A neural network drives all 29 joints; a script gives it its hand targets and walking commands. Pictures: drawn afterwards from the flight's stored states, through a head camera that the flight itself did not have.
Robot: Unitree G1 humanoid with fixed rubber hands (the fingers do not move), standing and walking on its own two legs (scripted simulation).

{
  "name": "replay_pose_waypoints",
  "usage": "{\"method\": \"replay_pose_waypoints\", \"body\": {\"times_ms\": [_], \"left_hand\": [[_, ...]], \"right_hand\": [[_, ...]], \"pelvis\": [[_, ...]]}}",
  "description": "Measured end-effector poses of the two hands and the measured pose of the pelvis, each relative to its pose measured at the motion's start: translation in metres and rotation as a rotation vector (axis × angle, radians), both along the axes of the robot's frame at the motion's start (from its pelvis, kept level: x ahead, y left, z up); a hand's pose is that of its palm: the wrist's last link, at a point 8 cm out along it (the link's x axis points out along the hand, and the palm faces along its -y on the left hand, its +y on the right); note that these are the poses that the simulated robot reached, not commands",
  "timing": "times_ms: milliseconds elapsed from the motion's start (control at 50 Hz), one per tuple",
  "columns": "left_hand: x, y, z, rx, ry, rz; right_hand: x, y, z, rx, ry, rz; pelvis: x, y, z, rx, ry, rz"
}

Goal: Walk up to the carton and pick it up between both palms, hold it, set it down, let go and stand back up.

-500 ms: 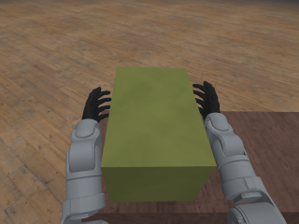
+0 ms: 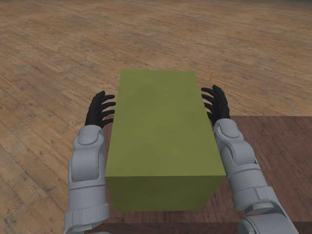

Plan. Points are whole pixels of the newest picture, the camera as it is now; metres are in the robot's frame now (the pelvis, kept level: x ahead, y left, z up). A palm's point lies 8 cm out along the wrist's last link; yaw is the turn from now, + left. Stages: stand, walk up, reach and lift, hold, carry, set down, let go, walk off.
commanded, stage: hold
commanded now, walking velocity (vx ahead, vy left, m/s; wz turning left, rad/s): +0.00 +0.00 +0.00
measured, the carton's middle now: (158, 134) +0.36 +0.00 +0.12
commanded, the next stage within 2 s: none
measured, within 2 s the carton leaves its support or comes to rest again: neither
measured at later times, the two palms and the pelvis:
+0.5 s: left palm (94, 125) +0.35 +0.15 +0.17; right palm (219, 117) +0.36 -0.15 +0.17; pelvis +0.00 +0.00 +0.00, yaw +0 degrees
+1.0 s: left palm (95, 124) +0.35 +0.15 +0.17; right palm (219, 117) +0.36 -0.15 +0.17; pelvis +0.00 +0.00 +0.00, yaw +0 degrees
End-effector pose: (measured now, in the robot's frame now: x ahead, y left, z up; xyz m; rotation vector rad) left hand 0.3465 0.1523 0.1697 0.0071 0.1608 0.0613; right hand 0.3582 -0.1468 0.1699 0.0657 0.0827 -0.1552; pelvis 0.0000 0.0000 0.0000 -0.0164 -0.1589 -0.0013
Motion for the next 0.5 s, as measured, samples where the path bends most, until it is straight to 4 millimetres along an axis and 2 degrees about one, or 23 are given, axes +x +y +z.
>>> {"method": "replay_pose_waypoints", "body": {"times_ms": [500], "left_hand": [[-0.0002, 0.0015, -0.0001, -0.001, 0.004, 0.001]], "right_hand": [[-0.0005, 0.0016, 0.0007, -0.004, 0.001, 0.0]], "pelvis": [[-0.0005, 0.0018, 0.0001, 0.0, 0.0, -0.002]]}}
